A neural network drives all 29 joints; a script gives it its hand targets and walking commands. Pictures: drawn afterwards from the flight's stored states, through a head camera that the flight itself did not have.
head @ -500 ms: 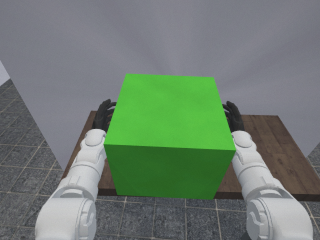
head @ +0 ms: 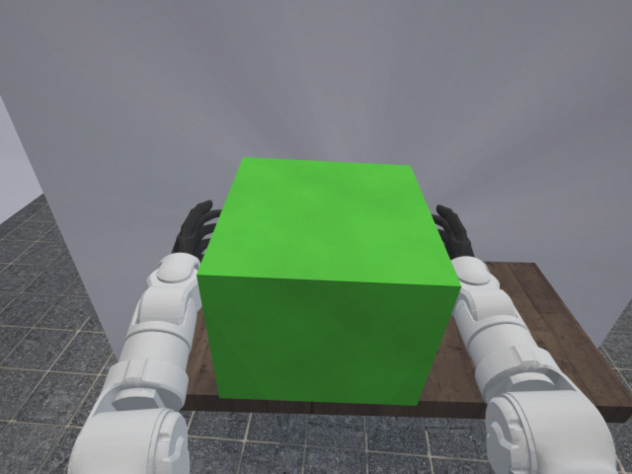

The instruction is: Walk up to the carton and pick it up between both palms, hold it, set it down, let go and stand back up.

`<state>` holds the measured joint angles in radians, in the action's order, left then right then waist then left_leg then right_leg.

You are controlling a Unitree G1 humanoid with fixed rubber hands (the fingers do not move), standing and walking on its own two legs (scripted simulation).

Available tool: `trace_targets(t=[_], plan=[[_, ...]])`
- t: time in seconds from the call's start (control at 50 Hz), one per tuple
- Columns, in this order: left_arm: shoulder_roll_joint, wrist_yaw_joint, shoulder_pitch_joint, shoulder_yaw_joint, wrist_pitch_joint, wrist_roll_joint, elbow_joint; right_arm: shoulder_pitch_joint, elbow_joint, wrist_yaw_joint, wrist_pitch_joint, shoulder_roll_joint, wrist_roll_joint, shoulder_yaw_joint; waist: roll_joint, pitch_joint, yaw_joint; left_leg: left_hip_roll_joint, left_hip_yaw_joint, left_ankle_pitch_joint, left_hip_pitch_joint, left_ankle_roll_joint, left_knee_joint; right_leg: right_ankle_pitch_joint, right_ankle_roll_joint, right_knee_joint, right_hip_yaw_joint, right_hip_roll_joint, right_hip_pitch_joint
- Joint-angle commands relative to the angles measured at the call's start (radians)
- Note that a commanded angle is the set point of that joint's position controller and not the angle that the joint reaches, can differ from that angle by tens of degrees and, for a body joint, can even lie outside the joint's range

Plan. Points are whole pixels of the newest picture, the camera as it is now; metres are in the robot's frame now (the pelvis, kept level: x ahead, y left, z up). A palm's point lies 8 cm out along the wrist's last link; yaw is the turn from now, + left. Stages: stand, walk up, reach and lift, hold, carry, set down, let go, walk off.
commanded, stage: reach and lift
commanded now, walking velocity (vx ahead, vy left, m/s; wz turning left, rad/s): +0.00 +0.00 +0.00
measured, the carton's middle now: (323, 271) +0.41 +0.02 +0.12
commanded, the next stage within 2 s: hold in 0.98 s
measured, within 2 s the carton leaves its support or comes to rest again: neither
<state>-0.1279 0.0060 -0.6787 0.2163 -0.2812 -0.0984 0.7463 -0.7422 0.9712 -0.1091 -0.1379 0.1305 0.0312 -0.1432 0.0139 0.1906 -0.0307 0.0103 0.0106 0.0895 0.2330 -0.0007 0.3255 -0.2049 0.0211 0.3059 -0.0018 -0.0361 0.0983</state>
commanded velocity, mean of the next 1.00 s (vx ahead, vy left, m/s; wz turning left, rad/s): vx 0.00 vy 0.00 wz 0.00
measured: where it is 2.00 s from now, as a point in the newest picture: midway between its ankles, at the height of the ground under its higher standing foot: outside the picture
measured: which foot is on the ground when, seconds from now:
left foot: down 0.00-1.00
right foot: down 0.00-1.00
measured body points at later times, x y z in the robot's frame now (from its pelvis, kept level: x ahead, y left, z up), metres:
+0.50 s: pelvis +0.00 +0.00 +0.00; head -0.07 +0.01 +0.44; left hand +0.38 +0.20 +0.19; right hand +0.40 -0.16 +0.19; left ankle +0.05 +0.12 -0.75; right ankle -0.03 -0.10 -0.75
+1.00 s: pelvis +0.00 +0.00 +0.00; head -0.08 +0.01 +0.44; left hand +0.37 +0.20 +0.21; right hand +0.40 -0.16 +0.19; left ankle +0.05 +0.12 -0.75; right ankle -0.03 -0.10 -0.75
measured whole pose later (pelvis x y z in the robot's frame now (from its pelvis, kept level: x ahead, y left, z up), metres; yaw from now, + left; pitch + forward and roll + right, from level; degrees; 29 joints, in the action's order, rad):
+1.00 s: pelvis +0.00 +0.00 +0.00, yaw +0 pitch -2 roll -1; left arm -0.12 0.04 -0.66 0.27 -0.56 -0.13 0.44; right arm -0.77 0.81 -0.12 -0.31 0.14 0.13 -0.10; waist 0.01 0.18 0.00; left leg 0.01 0.01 0.09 0.20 0.00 0.31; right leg -0.20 0.02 0.29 0.00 -0.04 0.06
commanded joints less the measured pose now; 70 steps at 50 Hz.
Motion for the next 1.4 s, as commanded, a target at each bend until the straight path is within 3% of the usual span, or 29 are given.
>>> trace_targets(t=[0.0,0.02,0.04,0.1,0.14,0.24,0.28,0.3,0.32,0.4,0.42,0.44,0.5,0.52,0.54,0.62,0.66,0.72,0.78,0.8,0.86,0.92,0.98,1.08,1.14,1.18,1.24,1.28,1.38], plan=[[0.665,0.171,-0.737,-0.274,-0.014,0.014,-0.326,-0.806,-0.368,0.094,0.047,-0.661,0.127,0.274,0.007,0.193,0.056,-0.042,-0.035,-0.109,-0.336,-0.005,-0.031,0.131,-0.064,-0.09,-0.008,0.011,0.049],[0.658,0.175,-0.728,-0.256,-0.026,0.003,-0.274,-0.81,-0.35,0.094,0.037,-0.644,0.111,0.248,0.024,0.131,0.071,-0.044,-0.036,-0.04,-0.31,0.0,-0.044,0.062,-0.063,-0.102,-0.012,0.011,0.075],[0.663,0.174,-0.73,-0.258,-0.04,0.008,-0.296,-0.834,-0.363,0.096,0.035,-0.638,0.119,0.24,0.004,0.153,0.068,-0.039,-0.037,-0.032,-0.319,-0.004,-0.052,0.057,-0.06,-0.105,-0.01,0.013,0.071],[0.621,0.183,-0.708,-0.209,-0.076,-0.013,-0.26,-0.838,-0.346,0.095,0.009,-0.622,0.122,0.242,0.048,0.115,0.052,-0.046,-0.044,0.018,-0.301,0.022,-0.064,-0.003,-0.066,-0.123,-0.006,0.02,0.076],[0.625,0.188,-0.717,-0.209,-0.096,-0.013,-0.245,-0.849,-0.329,0.094,-0.002,-0.618,0.118,0.231,0.042,0.094,0.074,-0.045,-0.046,0.057,-0.295,0.022,-0.075,-0.03,-0.064,-0.123,-0.018,0.02,0.078],[0.672,0.166,-0.725,-0.31,-0.108,0.044,-0.4,-0.86,-0.444,0.088,-0.003,-0.628,0.178,0.302,-0.005,0.267,0.086,-0.04,-0.031,-0.133,-0.374,-0.009,-0.022,0.171,-0.06,-0.086,-0.024,-0.001,0.021],[0.658,0.168,-0.698,-0.297,-0.13,0.03,-0.411,-0.832,-0.448,0.079,-0.02,-0.629,0.186,0.318,0.001,0.24,0.087,-0.045,-0.027,-0.168,-0.376,-0.004,-0.018,0.211,-0.07,-0.085,-0.024,0.001,0.003],[0.646,0.172,-0.669,-0.292,-0.142,0.016,-0.384,-0.795,-0.399,0.076,-0.039,-0.602,0.177,0.295,-0.012,0.185,0.107,-0.044,-0.024,-0.148,-0.364,-0.011,-0.021,0.194,-0.07,-0.087,-0.026,0.001,0.012],[0.651,0.175,-0.633,-0.298,-0.152,0.022,-0.414,-0.78,-0.443,0.075,-0.04,-0.609,0.195,0.327,0.004,0.201,0.093,-0.043,-0.022,-0.196,-0.368,-0.006,-0.015,0.259,-0.074,-0.079,-0.017,0.0,-0.013],[0.629,0.18,-0.628,-0.292,-0.18,0.006,-0.451,-0.766,-0.464,0.072,-0.067,-0.592,0.22,0.352,0.016,0.185,0.089,-0.044,-0.018,-0.189,-0.356,0.0,-0.02,0.243,-0.076,-0.079,-0.018,-0.005,-0.026],[0.624,0.181,-0.62,-0.294,-0.188,0.004,-0.443,-0.733,-0.43,0.071,-0.077,-0.578,0.211,0.328,-0.006,0.144,0.111,-0.042,-0.015,-0.183,-0.355,-0.008,-0.02,0.257,-0.074,-0.074,-0.017,0.002,-0.018],[0.623,0.185,-0.611,-0.294,-0.193,0.005,-0.488,-0.743,-0.481,0.068,-0.078,-0.604,0.234,0.366,0.005,0.181,0.091,-0.048,-0.022,-0.217,-0.359,0.0,-0.014,0.3,-0.084,-0.066,-0.015,0.003,-0.044],[0.639,0.177,-0.65,-0.325,-0.196,0.031,-0.554,-0.746,-0.517,0.071,-0.087,-0.61,0.262,0.386,-0.008,0.236,0.093,-0.047,-0.014,-0.255,-0.374,-0.01,-0.005,0.325,-0.078,-0.06,-0.019,-0.006,-0.056],[0.624,0.178,-0.639,-0.312,-0.202,0.025,-0.519,-0.777,-0.537,0.071,-0.093,-0.608,0.256,0.381,-0.001,0.215,0.084,-0.05,-0.016,-0.229,-0.366,-0.005,-0.005,0.311,-0.081,-0.069,-0.013,-0.001,-0.04],[0.649,0.176,-0.657,-0.351,-0.201,0.041,-0.558,-0.755,-0.523,0.068,-0.096,-0.595,0.259,0.376,-0.025,0.226,0.115,-0.042,-0.007,-0.236,-0.392,-0.022,-0.003,0.304,-0.075,-0.062,-0.025,-0.007,-0.025],[0.625,0.171,-0.647,-0.339,-0.216,0.042,-0.557,-0.767,-0.556,0.073,-0.111,-0.597,0.266,0.394,-0.013,0.226,0.089,-0.042,-0.009,-0.218,-0.385,-0.009,-0.006,0.283,-0.081,-0.066,-0.018,-0.005,-0.018],[0.62,0.18,-0.663,-0.341,-0.222,0.038,-0.567,-0.717,-0.507,0.076,-0.125,-0.59,0.251,0.373,-0.017,0.196,0.109,-0.043,-0.007,-0.19,-0.37,-0.012,-0.017,0.266,-0.081,-0.067,-0.017,0.001,-0.005],[0.621,0.177,-0.675,-0.339,-0.227,0.049,-0.572,-0.766,-0.532,0.079,-0.127,-0.595,0.262,0.375,-0.008,0.21,0.1,-0.046,-0.01,-0.185,-0.363,-0.007,-0.02,0.253,-0.081,-0.07,-0.016,-0.002,-0.009],[0.617,0.179,-0.691,-0.328,-0.238,0.032,-0.48,-0.802,-0.486,0.086,-0.132,-0.575,0.237,0.34,-0.024,0.135,0.104,-0.038,-0.008,-0.076,-0.324,-0.004,-0.048,0.121,-0.07,-0.093,-0.018,0.004,0.047],[0.603,0.178,-0.715,-0.318,-0.238,0.031,-0.494,-0.817,-0.486,0.091,-0.134,-0.584,0.226,0.333,0.001,0.134,0.097,-0.035,-0.009,-0.041,-0.313,0.003,-0.06,0.086,-0.072,-0.092,-0.023,0.002,0.052],[0.624,0.172,-0.728,-0.335,-0.235,0.05,-0.543,-0.81,-0.498,0.094,-0.132,-0.594,0.239,0.34,-0.011,0.193,0.1,-0.034,-0.011,-0.097,-0.343,-0.004,-0.043,0.142,-0.066,-0.081,-0.024,-0.001,0.034],[0.63,0.169,-0.745,-0.357,-0.241,0.055,-0.514,-0.829,-0.465,0.1,-0.134,-0.571,0.237,0.328,-0.047,0.175,0.105,-0.022,-0.009,-0.043,-0.332,-0.019,-0.059,0.075,-0.058,-0.089,-0.025,-0.004,0.062],[0.631,0.166,-0.71,-0.335,-0.255,0.052,-0.508,-0.846,-0.503,0.1,-0.137,-0.571,0.247,0.338,-0.009,0.186,0.098,-0.022,-0.008,-0.08,-0.349,-0.007,-0.053,0.109,-0.064,-0.094,-0.024,-0.003,0.05],[0.641,0.163,-0.676,-0.338,-0.273,0.042,-0.508,-0.847,-0.531,0.093,-0.141,-0.553,0.28,0.364,-0.028,0.182,0.094,-0.026,-0.013,-0.143,-0.365,-0.012,-0.033,0.166,-0.065,-0.087,-0.026,-0.01,0.022],[0.627,0.167,-0.706,-0.348,-0.269,0.059,-0.561,-0.855,-0.574,0.083,-0.149,-0.586,0.282,0.389,0.005,0.222,0.088,-0.038,-0.012,-0.14,-0.36,0.003,-0.031,0.201,-0.077,-0.081,-0.018,-0.004,0.004],[0.648,0.164,-0.701,-0.376,-0.277,0.067,-0.592,-0.836,-0.589,0.075,-0.157,-0.589,0.309,0.41,-0.025,0.241,0.101,-0.036,-0.007,-0.191,-0.382,-0.009,-0.015,0.254,-0.078,-0.068,-0.021,-0.009,0.005],[0.649,0.159,-0.686,-0.381,-0.284,0.071,-0.635,-0.834,-0.654,0.066,-0.168,-0.594,0.332,0.444,-0.013,0.281,0.098,-0.043,-0.004,-0.254,-0.393,-0.009,-0.001,0.316,-0.077,-0.062,-0.021,-0.016,-0.032],[0.609,0.168,-0.692,-0.351,-0.302,0.052,-0.604,-0.801,-0.58,0.07,-0.194,-0.559,0.316,0.416,-0.019,0.2,0.1,-0.039,-0.005,-0.179,-0.363,-0.006,-0.017,0.254,-0.08,-0.073,-0.013,-0.007,0.003],[0.61,0.17,-0.657,-0.351,-0.333,0.055,-0.624,-0.796,-0.615,0.067,-0.218,-0.544,0.329,0.419,-0.007,0.216,0.096,-0.03,-0.003,-0.187,-0.372,-0.005,-0.018,0.227,-0.07,-0.081,-0.01,-0.014,-0.004]])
